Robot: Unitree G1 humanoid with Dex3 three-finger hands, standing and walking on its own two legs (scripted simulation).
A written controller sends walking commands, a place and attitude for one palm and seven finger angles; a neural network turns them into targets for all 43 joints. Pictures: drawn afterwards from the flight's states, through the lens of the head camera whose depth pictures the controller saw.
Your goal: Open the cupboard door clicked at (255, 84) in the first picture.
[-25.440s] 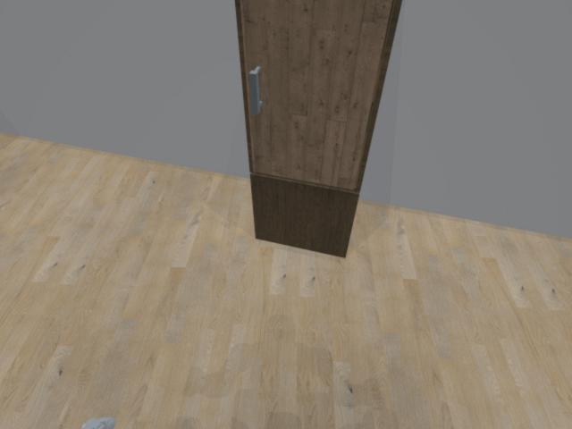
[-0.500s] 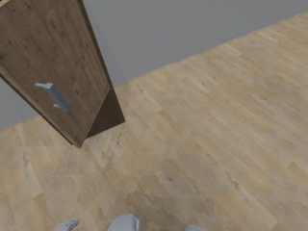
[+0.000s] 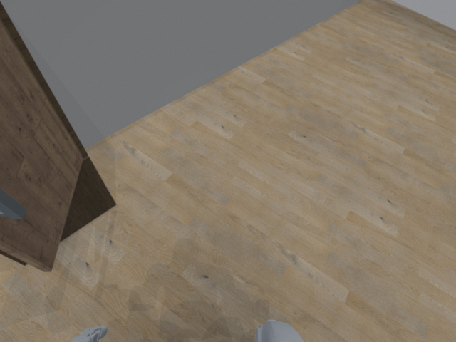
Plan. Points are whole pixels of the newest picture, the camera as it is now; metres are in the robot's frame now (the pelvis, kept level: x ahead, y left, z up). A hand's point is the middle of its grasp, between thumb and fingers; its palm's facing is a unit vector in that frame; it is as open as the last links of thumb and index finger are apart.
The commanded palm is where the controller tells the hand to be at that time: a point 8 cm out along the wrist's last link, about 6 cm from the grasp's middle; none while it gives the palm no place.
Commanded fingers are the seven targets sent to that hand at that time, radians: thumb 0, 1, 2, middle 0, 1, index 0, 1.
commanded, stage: walk to a spot facing it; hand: left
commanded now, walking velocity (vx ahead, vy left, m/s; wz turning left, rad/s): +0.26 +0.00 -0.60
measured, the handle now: out of the picture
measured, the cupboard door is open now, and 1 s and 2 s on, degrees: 50 50 50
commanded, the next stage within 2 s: turn to face it in 1.60 s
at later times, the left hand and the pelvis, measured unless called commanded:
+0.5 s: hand (170, 309) +0.18 +0.12 -0.17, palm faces -0.27 -0.94 -0.21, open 7.4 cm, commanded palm none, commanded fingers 0.00 0.90 0.90 -0.20 -0.30 -0.20 -0.30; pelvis +0.12 -0.06 +0.00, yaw -18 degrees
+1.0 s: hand (249, 169) +0.53 -0.03 -0.15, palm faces -0.57 -0.79 -0.22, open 7.4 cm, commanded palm none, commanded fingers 0.00 0.90 0.90 -0.20 -0.30 -0.20 -0.30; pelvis +0.32 -0.12 +0.00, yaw -33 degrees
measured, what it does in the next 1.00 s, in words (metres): walks ahead, turning right: right foot, then left foot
